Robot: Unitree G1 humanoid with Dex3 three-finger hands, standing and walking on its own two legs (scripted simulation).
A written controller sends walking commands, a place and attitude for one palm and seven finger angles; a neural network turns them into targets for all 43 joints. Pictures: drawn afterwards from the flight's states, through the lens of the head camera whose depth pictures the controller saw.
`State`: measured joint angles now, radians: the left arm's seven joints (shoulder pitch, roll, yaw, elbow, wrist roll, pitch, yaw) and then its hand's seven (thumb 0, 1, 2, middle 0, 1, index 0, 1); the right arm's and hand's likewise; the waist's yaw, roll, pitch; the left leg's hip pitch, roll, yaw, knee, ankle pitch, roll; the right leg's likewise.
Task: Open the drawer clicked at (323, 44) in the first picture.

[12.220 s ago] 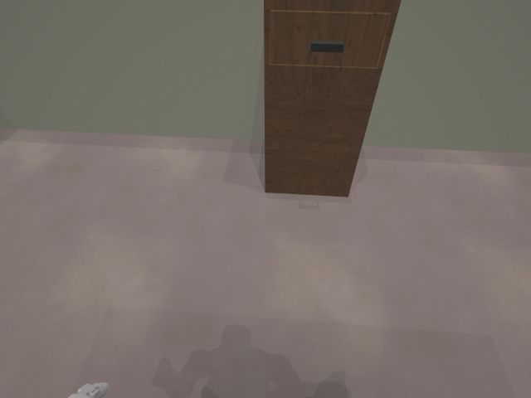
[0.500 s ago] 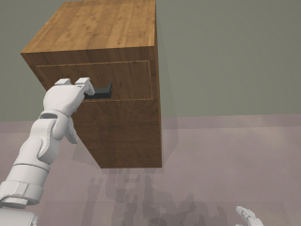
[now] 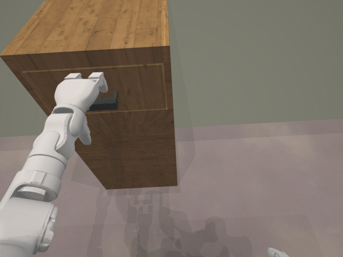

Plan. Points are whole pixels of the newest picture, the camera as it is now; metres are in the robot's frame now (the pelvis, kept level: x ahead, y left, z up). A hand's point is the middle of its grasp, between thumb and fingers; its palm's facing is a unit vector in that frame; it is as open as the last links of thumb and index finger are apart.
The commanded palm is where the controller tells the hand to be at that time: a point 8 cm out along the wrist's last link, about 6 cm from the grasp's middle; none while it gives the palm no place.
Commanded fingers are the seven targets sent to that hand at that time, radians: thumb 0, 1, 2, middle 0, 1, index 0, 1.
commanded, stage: move the hooked fingers above the handle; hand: left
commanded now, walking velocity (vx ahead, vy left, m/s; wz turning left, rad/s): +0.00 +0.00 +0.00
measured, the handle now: (100, 99) +0.54 +0.25 +0.03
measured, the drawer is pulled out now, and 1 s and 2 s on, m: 0.00 0.00 0.00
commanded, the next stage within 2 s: lower the fingers behind the handle in 1.12 s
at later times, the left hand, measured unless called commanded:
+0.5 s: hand (95, 96) +0.49 +0.24 +0.09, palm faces -0.04 +0.00 -1.00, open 13.9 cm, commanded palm +0.47 +0.25 +0.14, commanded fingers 0.00 -0.50 0.30 -0.30 -1.20 -0.30 -1.20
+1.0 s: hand (92, 96) +0.50 +0.24 +0.08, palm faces -0.05 +0.00 -1.00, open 13.7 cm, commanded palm +0.48 +0.25 +0.15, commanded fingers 0.00 -0.50 0.30 -0.30 -1.20 -0.30 -1.20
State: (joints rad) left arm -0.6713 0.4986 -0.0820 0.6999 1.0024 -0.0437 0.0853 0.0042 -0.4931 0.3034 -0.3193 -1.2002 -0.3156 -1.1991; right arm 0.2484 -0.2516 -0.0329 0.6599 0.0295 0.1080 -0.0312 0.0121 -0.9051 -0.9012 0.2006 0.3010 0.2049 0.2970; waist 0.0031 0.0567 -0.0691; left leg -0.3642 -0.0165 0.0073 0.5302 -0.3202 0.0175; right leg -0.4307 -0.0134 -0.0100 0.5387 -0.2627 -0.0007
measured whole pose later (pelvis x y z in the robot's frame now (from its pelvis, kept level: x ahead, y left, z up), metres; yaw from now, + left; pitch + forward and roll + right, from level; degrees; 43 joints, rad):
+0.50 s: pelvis +0.01 -0.01 -0.01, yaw -1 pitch +15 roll +0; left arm -0.87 0.58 -0.01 1.00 1.05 -0.07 0.13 0.00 -0.49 0.30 -0.32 -1.20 -0.31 -1.20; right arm 0.35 -0.28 -0.06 0.69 0.01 0.12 -0.03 0.01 -0.91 -0.90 0.20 0.30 0.20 0.30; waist -0.08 0.05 -0.10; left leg -0.51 0.01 0.01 0.61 -0.36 0.01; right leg -0.57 0.01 -0.01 0.58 -0.28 -0.01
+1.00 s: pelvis +0.00 +0.00 -0.01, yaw -1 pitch +16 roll -1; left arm -0.91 0.58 -0.03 1.03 1.06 -0.09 0.14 0.00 -0.49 0.30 -0.34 -1.22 -0.34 -1.22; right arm 0.34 -0.27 -0.05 0.69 0.01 0.11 -0.04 0.01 -0.90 -0.90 0.20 0.30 0.21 0.30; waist -0.08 0.05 -0.11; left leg -0.54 0.00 0.00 0.63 -0.36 0.02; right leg -0.58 0.00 -0.01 0.59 -0.28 0.00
